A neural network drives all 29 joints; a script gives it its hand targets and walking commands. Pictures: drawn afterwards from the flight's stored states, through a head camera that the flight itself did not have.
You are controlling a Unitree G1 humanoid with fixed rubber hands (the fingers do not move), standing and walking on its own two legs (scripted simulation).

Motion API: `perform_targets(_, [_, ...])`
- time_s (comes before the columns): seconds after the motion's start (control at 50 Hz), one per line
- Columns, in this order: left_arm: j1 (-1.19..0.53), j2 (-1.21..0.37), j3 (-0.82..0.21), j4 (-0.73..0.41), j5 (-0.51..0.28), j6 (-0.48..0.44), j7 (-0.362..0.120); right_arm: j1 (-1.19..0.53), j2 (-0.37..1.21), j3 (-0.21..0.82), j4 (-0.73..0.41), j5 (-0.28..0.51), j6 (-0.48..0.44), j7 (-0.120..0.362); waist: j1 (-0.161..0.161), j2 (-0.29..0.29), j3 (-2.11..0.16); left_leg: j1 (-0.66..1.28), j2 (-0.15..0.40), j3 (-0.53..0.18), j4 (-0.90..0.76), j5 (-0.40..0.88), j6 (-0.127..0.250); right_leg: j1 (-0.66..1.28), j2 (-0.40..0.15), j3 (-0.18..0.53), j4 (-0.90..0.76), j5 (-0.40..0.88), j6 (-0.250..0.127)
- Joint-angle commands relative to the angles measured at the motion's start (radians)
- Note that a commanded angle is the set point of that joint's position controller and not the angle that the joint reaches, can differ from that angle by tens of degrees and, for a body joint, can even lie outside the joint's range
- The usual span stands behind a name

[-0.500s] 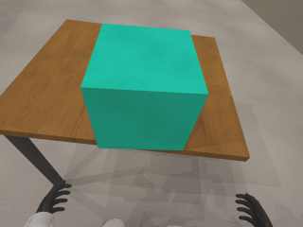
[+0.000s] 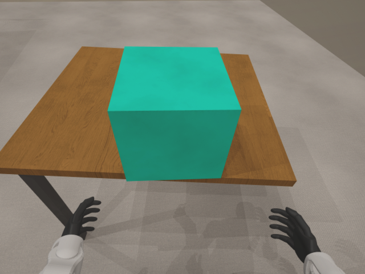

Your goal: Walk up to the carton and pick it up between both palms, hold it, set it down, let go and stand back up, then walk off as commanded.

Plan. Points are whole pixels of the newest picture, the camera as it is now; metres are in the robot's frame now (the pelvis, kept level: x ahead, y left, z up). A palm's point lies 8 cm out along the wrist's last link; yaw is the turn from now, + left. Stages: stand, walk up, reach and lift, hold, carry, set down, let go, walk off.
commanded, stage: reach and lift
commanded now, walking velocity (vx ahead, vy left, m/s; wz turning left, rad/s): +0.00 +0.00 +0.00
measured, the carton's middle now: (173, 112) +0.53 +0.06 +0.06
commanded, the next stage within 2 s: none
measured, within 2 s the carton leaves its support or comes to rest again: neither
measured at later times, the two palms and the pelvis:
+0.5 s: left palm (96, 217) +0.22 +0.20 +0.03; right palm (330, 233) +0.20 -0.26 +0.06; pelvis +0.02 -0.03 +0.00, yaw +0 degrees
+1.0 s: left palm (92, 183) +0.27 +0.21 +0.08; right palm (312, 192) +0.28 -0.24 +0.07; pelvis +0.04 -0.03 +0.01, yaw +0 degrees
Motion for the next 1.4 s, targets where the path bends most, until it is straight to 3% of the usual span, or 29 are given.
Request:
perform_targets(0.0, [-0.093, 0.066, 0.067, -0.281, -0.273, -0.159, -0.028, -0.041, -0.156, -0.13, -0.316, 0.062, -0.071, -0.105, -0.033, -0.168, -0.146, 0.23, -0.038, 0.076, -0.17, 0.036, 0.036, 0.021, -0.141, 0.213, -0.31, 0.069, 0.102])
perform_targets(0.02, [-0.008, 0.078, 0.075, -0.275, -0.281, -0.175, -0.046, -0.001, -0.172, -0.117, -0.352, 0.071, -0.083, -0.13, -0.009, -0.191, -0.176, 0.283, -0.039, 0.08, -0.166, 0.124, 0.029, 0.021, -0.138, 0.201, -0.276, 0.337, 0.119])
perform_targets(0.04, [-0.007, 0.11, 0.089, -0.282, -0.28, -0.198, -0.056, -0.004, -0.2, -0.118, -0.384, 0.081, -0.096, -0.148, -0.003, -0.205, -0.218, 0.31, -0.043, 0.08, -0.159, 0.136, 0.035, 0.019, -0.133, 0.207, -0.266, 0.39, 0.133])
perform_targets(0.06, [0.009, 0.125, 0.104, -0.256, -0.27, -0.22, -0.068, 0.006, -0.194, -0.105, -0.416, 0.08, -0.102, -0.157, -0.002, -0.225, -0.209, 0.306, -0.042, 0.078, -0.156, 0.094, 0.041, 0.0, -0.14, 0.223, -0.282, 0.32, 0.141])
perform_targets(0.1, [0.017, 0.125, 0.119, -0.25, -0.278, -0.237, -0.071, 0.021, -0.159, -0.068, -0.488, 0.085, -0.092, -0.169, 0.006, -0.218, -0.158, 0.311, -0.038, 0.067, -0.163, 0.063, 0.052, -0.056, -0.159, 0.246, -0.328, 0.143, 0.144])
perform_targets(0.16, [0.023, 0.121, 0.124, -0.29, -0.305, -0.241, -0.07, 0.068, -0.128, -0.008, -0.56, 0.095, -0.076, -0.175, 0.023, -0.191, -0.071, 0.309, -0.042, 0.057, -0.152, 0.079, 0.054, -0.133, -0.188, 0.276, -0.382, -0.022, 0.129])
perform_targets(0.26, [-0.005, 0.143, 0.138, -0.419, -0.298, -0.259, -0.047, 0.112, -0.121, 0.056, -0.634, 0.139, -0.069, -0.17, 0.042, -0.093, -0.042, 0.323, -0.036, 0.041, -0.126, 0.106, 0.042, -0.199, -0.207, 0.304, -0.398, -0.084, 0.102])
perform_targets(0.36, [-0.016, 0.135, 0.121, -0.5, -0.285, -0.276, -0.015, 0.12, -0.127, 0.04, -0.649, 0.173, -0.078, -0.155, 0.034, -0.006, -0.05, 0.3, -0.018, 0.034, -0.139, 0.082, 0.033, -0.192, -0.173, 0.274, -0.357, -0.037, 0.096])
perform_targets(0.42, [0.007, 0.116, 0.114, -0.492, -0.269, -0.244, -0.008, 0.107, -0.146, 0.016, -0.619, 0.193, -0.063, -0.155, 0.019, 0.051, -0.042, 0.293, -0.009, 0.027, -0.167, 0.059, 0.025, -0.156, -0.156, 0.26, -0.342, 0.042, 0.102])
perform_targets(0.5, [0.048, 0.101, 0.149, -0.48, -0.236, -0.202, -0.017, 0.103, -0.16, 0.039, -0.621, 0.217, -0.056, -0.173, 0.021, 0.054, -0.054, 0.294, -0.023, 0.036, -0.163, 0.124, 0.026, -0.09, -0.154, 0.257, -0.314, 0.255, 0.122])
perform_targets(0.58, [0.025, 0.106, 0.17, -0.539, -0.23, -0.186, -0.024, 0.062, -0.187, 0.043, -0.635, 0.228, -0.056, -0.192, 0.025, 0.068, -0.096, 0.307, -0.034, 0.041, -0.151, 0.22, 0.021, -0.059, -0.133, 0.235, -0.269, 0.461, 0.13])
perform_targets(0.72, [-0.043, 0.128, 0.196, -0.594, -0.252, -0.157, -0.041, -0.023, -0.212, 0.041, -0.643, 0.241, -0.051, -0.22, 0.008, 0.071, -0.15, 0.363, -0.031, 0.032, -0.143, 0.285, 0.009, -0.037, -0.131, 0.22, -0.259, 0.62, 0.131])
perform_targets(0.92, [-0.179, 0.142, 0.256, -0.53, -0.29, -0.067, -0.081, -0.216, -0.256, 0.043, -0.599, 0.236, 0.027, -0.264, 0.014, -0.022, -0.164, 0.351, -0.016, 0.025, -0.193, 0.233, 0.006, 0.005, -0.158, 0.231, -0.275, 0.705, 0.162])
perform_targets(0.98, [-0.244, 0.149, 0.267, -0.498, -0.297, -0.044, -0.088, -0.292, -0.278, 0.027, -0.598, 0.231, 0.048, -0.272, 0.02, -0.053, -0.171, 0.351, -0.012, 0.024, -0.202, 0.213, 0.009, -0.011, -0.148, 0.224, -0.289, 0.619, 0.163])
perform_targets(1.08, [-0.353, 0.145, 0.25, -0.516, -0.307, -0.002, -0.092, -0.394, -0.287, 0.01, -0.573, 0.232, 0.082, -0.276, -0.002, -0.033, -0.207, 0.394, -0.002, 0.014, -0.193, 0.245, 0.009, -0.032, -0.126, 0.206, -0.289, 0.584, 0.146])
perform_targets(1.22, [-0.592, 0.17, 0.238, -0.499, -0.315, 0.057, -0.07, -0.595, -0.312, -0.036, -0.469, 0.242, 0.146, -0.254, -0.014, 0.002, -0.244, 0.386, 0.007, 0.015, -0.193, 0.168, 0.014, -0.088, -0.108, 0.205, -0.299, 0.372, 0.12])
perform_targets(1.32, [-0.736, 0.175, 0.227, -0.46, -0.311, 0.118, -0.045, -0.731, -0.347, -0.077, -0.386, 0.248, 0.186, -0.234, -0.032, 0.031, -0.293, 0.389, 0.017, 0.009, -0.184, 0.147, 0.009, -0.106, -0.101, 0.196, -0.292, 0.321, 0.102])
perform_targets(1.38, [-0.809, 0.188, 0.239, -0.396, -0.298, 0.157, -0.04, -0.817, -0.361, -0.076, -0.338, 0.252, 0.205, -0.232, -0.026, 0.028, -0.306, 0.369, 0.01, 0.016, -0.184, 0.146, 0.016, -0.086, -0.1, 0.199, -0.286, 0.339, 0.103])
